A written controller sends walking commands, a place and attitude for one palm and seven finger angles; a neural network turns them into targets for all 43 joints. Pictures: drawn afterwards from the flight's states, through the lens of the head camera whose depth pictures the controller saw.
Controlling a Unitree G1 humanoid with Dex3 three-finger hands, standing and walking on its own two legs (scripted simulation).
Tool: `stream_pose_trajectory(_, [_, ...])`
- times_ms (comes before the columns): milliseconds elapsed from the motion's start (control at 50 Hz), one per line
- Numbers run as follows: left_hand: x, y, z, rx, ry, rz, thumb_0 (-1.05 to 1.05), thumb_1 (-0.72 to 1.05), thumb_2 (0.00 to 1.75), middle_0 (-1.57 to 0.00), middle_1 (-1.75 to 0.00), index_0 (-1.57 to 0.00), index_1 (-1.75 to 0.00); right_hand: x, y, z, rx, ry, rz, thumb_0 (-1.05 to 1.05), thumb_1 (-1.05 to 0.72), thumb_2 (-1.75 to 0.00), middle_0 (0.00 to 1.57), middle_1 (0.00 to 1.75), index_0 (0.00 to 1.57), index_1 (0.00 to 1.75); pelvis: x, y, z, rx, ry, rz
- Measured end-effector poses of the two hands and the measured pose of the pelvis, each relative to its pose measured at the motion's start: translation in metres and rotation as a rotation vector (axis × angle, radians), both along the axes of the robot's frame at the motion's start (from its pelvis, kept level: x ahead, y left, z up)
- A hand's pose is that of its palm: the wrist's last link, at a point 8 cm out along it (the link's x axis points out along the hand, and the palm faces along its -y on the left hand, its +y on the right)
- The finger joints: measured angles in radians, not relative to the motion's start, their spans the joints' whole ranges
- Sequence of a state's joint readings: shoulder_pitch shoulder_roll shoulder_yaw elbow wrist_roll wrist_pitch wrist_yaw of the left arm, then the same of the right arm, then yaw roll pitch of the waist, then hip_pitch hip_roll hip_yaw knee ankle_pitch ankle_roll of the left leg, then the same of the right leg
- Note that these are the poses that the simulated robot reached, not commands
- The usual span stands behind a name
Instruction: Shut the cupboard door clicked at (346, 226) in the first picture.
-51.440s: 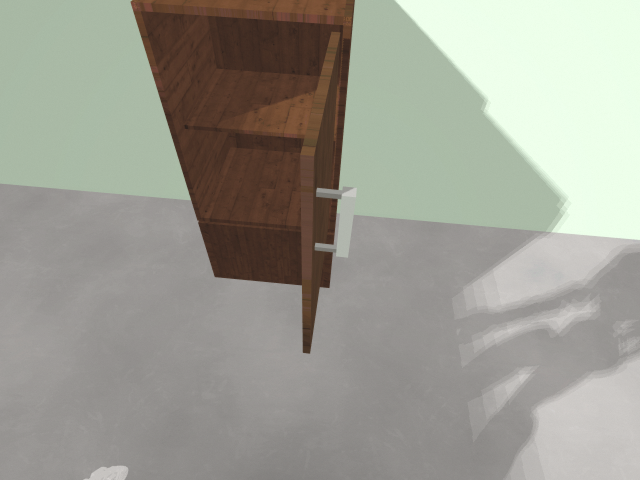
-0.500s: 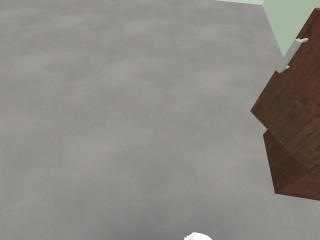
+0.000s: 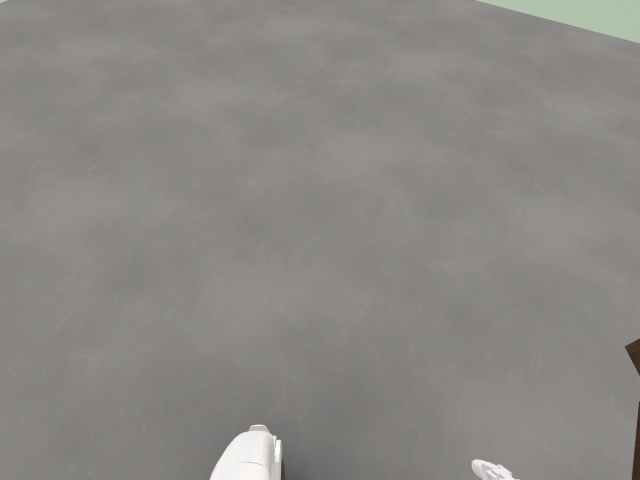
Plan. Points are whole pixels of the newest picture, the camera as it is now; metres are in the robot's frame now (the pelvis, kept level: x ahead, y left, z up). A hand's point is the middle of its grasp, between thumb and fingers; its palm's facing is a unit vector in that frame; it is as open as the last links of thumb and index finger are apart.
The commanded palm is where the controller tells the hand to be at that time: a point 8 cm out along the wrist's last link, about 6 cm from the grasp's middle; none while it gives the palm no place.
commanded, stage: walk to a spot facing it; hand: left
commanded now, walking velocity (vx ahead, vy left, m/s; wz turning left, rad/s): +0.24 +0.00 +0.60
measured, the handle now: out of the picture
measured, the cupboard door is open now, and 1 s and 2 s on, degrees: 33 33 33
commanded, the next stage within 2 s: turn to face it in 0.10 s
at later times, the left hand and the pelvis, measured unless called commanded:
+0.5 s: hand (191, 392) +0.24 +0.22 -0.16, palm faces +0.06 -0.98 -0.21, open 7.4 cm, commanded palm none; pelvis +0.16 +0.03 +0.00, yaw +1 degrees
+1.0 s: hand (203, 339) +0.33 +0.23 -0.18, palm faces -0.19 -0.96 -0.21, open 7.4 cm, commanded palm none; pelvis +0.23 +0.04 -0.01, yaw -16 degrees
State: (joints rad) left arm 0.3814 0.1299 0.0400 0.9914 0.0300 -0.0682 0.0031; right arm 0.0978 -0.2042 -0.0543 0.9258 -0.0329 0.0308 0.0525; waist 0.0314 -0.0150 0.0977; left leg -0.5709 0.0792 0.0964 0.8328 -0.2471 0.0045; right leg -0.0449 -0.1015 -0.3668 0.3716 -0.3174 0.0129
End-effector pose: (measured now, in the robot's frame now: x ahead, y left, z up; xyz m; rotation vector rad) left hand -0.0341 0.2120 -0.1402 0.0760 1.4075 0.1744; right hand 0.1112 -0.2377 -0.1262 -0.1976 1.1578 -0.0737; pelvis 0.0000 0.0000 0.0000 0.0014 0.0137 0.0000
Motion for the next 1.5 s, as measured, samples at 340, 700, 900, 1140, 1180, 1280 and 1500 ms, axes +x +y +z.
stream_pose_trajectory(340, [0.172, 0.088, -0.004, 0.096, -0.172, 0.052, 0.01, 0.91, 0.9, -0.2, -0.3, -0.19, -0.3, 0.114, 0.054, -0.002, -0.057, -0.013, 0.097, 0.0, -0.91, -0.9, 0.2, 0.3, 0.2, 0.29, 0.111, 0.038, -0.006, -0.013, -0.013, 0.101])
stream_pose_trajectory(700, [0.304, 0.019, 0.0, 0.056, -0.143, -0.155, 0.0, 0.91, 0.9, -0.2, -0.3, -0.2, -0.3, 0.09, 0.004, -0.028, -0.021, 0.189, -0.207, 0.01, -0.91, -0.9, 0.2, 0.3, 0.2, 0.29, 0.193, 0.008, -0.009, -0.004, 0.001, -0.094])
stream_pose_trajectory(900, [0.335, 0.049, -0.004, 0.054, -0.097, -0.228, 0.0, 0.91, 0.9, -0.2, -0.3, -0.2, -0.3, 0.147, 0.011, -0.004, -0.058, 0.03, -0.269, 0.01, -0.91, -0.9, 0.2, 0.3, 0.2, 0.29, 0.216, 0.028, -0.004, 0.003, 0.025, -0.211])
stream_pose_trajectory(1140, [0.437, 0.062, 0.006, 0.043, -0.2, -0.414, 0.01, 0.91, 0.9, -0.2, -0.3, -0.19, -0.3, 0.121, 0.029, 0.011, -0.102, 0.009, -0.378, 0.01, -0.9, -0.9, 0.2, 0.3, 0.2, 0.3, 0.235, 0.047, 0.0, -0.051, 0.0, -0.371])
stream_pose_trajectory(1180, [0.454, 0.052, 0.01, 0.042, -0.224, -0.46, 0.01, 0.91, 0.9, -0.2, -0.3, -0.19, -0.3, 0.107, 0.026, 0.009, -0.097, 0.026, -0.419, 0.01, -0.9, -0.9, 0.2, 0.3, 0.2, 0.3, 0.237, 0.045, 0.0, -0.053, -0.002, -0.399])
stream_pose_trajectory(1280, [0.491, 0.013, 0.014, 0.049, -0.287, -0.579, 0.01, 0.91, 0.9, -0.2, -0.3, -0.19, -0.3, 0.065, 0.013, -0.01, -0.074, 0.075, -0.528, 0.01, -0.9, -0.9, 0.2, 0.3, 0.2, 0.3, 0.238, 0.03, -0.01, -0.04, -0.008, -0.469])
stream_pose_trajectory(1500, [0.495, -0.029, 0.009, 0.032, -0.246, -0.711, 0.0, 0.91, 0.9, -0.2, -0.3, -0.2, -0.3, 0.04, -0.002, -0.008, -0.083, 0.102, -0.667, 0.01, -0.91, -0.9, 0.2, 0.3, 0.2, 0.29, 0.244, 0.022, -0.008, -0.007, 0.01, -0.583])
